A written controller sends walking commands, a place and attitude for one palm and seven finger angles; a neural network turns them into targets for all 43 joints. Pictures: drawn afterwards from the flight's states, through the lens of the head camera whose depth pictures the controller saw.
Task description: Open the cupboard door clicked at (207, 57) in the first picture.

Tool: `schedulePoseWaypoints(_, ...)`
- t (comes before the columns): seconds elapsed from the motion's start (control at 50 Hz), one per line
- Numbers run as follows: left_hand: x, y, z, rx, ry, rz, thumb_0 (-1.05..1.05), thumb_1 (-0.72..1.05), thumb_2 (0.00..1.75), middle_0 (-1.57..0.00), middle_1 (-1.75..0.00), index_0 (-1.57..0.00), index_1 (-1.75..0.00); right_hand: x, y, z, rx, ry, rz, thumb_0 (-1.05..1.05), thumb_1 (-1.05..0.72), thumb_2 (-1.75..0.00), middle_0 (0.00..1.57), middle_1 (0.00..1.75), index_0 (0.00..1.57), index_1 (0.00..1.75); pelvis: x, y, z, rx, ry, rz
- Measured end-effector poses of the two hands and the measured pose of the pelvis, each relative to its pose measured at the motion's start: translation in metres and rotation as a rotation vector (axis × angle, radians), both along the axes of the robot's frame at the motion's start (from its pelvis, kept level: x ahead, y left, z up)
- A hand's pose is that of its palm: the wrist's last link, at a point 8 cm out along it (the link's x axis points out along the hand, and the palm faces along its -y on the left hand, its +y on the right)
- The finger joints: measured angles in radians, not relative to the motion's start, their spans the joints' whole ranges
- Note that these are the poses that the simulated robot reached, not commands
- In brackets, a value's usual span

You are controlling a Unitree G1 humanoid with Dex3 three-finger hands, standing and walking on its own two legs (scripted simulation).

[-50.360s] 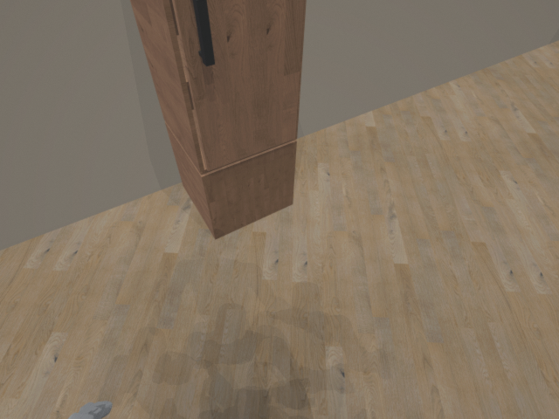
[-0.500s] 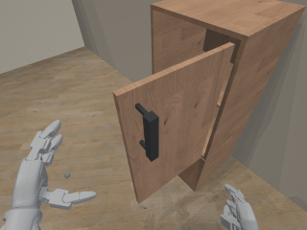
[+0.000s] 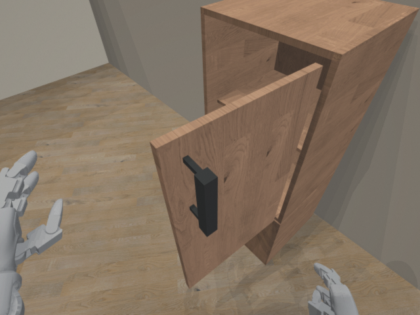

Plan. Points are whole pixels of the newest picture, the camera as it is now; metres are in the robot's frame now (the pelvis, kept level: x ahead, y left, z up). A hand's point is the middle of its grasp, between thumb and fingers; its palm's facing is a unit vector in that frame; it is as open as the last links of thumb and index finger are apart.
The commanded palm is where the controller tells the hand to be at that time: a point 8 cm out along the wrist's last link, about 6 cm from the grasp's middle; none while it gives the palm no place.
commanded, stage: draw the hand back to the body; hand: left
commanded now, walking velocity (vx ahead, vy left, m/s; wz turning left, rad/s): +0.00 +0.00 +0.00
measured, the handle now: (199, 197) +0.28 +0.06 +0.12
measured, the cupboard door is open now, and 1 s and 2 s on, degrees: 86 86 86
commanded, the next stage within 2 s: step back with the hand held close in 0.36 s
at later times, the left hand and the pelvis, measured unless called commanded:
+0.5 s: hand (58, 227) +0.19 +0.25 +0.15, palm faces +0.45 -0.80 -0.39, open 7.4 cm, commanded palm +0.14 +0.29 +0.17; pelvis +0.00 -0.01 +0.00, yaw +0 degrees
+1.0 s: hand (20, 262) +0.13 +0.27 +0.15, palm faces +0.35 -0.79 -0.50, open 7.4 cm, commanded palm +0.07 +0.31 +0.17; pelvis -0.07 +0.02 -0.01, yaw -1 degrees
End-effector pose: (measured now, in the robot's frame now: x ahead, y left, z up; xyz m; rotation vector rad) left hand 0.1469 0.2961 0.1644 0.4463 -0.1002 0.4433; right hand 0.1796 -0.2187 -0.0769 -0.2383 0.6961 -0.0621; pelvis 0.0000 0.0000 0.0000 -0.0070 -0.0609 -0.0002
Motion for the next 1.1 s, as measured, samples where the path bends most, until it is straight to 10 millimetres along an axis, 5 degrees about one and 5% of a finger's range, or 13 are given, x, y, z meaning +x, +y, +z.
schedulePoseWaypoints(0.2,0.004,-0.003,-0.001,-0.012,0.006,0.009,0.01,0.84,0.88,-0.2,-0.3,-0.21,-0.3,0.005,-0.001,-0.001,0.008,0.008,0.008,0.01,-0.9,-0.9,0.21,0.3,0.2,0.3,0.003,-0.002,0.0,0.002,0.009,0.002)
schedulePoseWaypoints(0.62,0.001,-0.006,0.011,0.07,0.001,-0.021,0.01,0.89,0.9,-0.21,-0.3,-0.21,-0.3,-0.008,-0.017,-0.002,0.009,0.03,-0.04,0.01,-0.9,-0.9,0.21,0.3,0.2,0.3,-0.008,-0.01,0.0,-0.009,0.038,-0.007)
schedulePoseWaypoints(0.84,-0.015,-0.004,-0.004,0.093,0.08,-0.125,0.01,0.89,0.9,-0.21,-0.31,-0.21,-0.3,-0.052,-0.026,0.002,-0.038,0.057,-0.15,0.01,-0.91,-0.9,0.21,0.3,0.2,0.3,-0.04,0.004,-0.003,-0.01,0.063,-0.033)
schedulePoseWaypoints(1.1,-0.078,0.021,0.005,0.155,-0.042,-0.071,0.01,0.89,0.9,-0.21,-0.31,-0.21,-0.3,-0.118,0.001,-0.01,-0.032,0.044,-0.117,0.01,-0.9,-0.9,0.21,0.3,0.2,0.3,-0.094,0.02,-0.014,-0.025,0.05,-0.002)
